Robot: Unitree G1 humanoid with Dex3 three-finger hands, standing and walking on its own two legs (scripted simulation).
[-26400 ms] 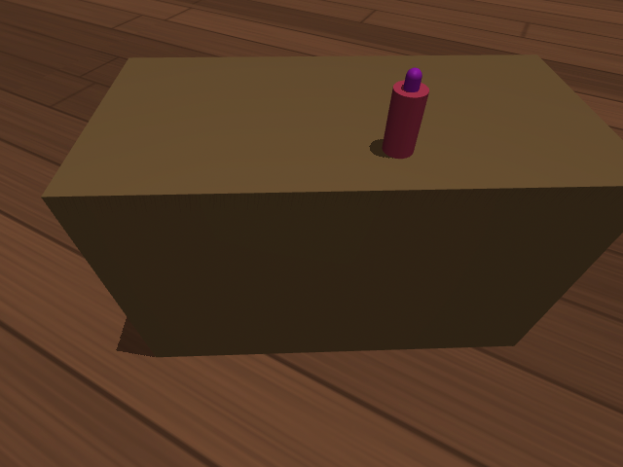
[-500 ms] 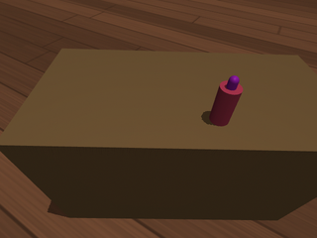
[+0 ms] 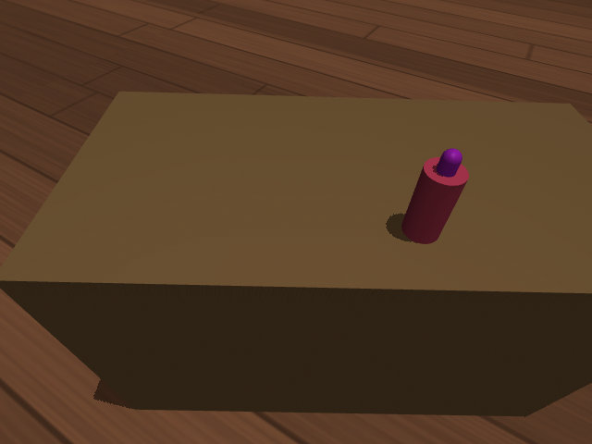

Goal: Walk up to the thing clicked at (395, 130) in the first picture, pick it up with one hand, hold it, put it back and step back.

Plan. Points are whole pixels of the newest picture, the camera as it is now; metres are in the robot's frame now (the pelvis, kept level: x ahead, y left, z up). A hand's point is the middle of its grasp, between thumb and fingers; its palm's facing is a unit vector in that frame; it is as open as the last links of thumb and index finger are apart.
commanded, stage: home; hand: right
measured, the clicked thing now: (435, 194) +0.49 -0.23 +0.06
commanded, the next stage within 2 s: stand in 0.54 s
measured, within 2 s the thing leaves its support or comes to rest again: neither
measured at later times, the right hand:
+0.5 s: hand out of the picture +0.07 -0.26 -0.15, palm faces -0.02 +0.93 -0.36, open 17.3 cm
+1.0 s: hand out of the picture +0.06 -0.26 -0.16, palm faces -0.02 +0.94 -0.35, open 11.2 cm
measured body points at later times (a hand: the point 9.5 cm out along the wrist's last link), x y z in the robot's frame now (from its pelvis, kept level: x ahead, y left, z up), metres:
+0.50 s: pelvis +0.00 +0.00 +0.00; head +0.00 +0.00 +0.45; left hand +0.07 +0.30 -0.13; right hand +0.07 -0.31 -0.13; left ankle +0.01 +0.13 -0.75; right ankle -0.01 -0.14 -0.75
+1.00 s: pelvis +0.00 +0.00 +0.00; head +0.01 +0.00 +0.45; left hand +0.06 +0.30 -0.13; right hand +0.06 -0.31 -0.13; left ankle +0.01 +0.13 -0.75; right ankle -0.01 -0.14 -0.75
